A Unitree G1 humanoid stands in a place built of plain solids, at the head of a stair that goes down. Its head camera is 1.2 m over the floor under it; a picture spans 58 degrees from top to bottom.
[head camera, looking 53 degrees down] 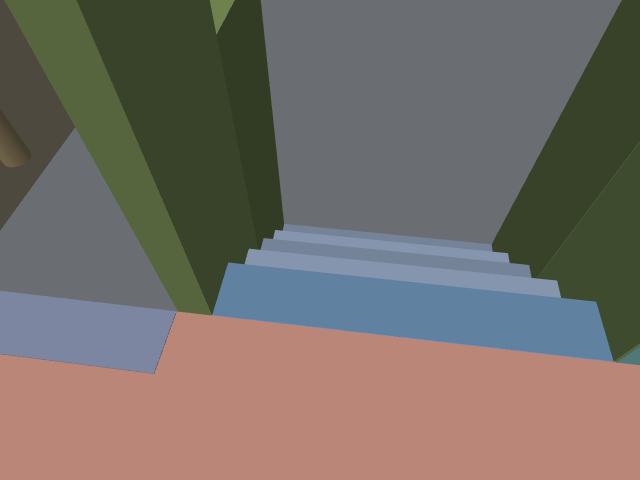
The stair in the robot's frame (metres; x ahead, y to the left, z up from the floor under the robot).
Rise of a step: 0.19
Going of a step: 0.20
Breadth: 1.20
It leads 7 degrees to the right of straight ahead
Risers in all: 5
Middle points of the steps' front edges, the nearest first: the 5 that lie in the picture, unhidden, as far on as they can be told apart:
0.74 -0.28 0.00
0.93 -0.30 -0.19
1.13 -0.33 -0.38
1.33 -0.35 -0.57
1.52 -0.38 -0.76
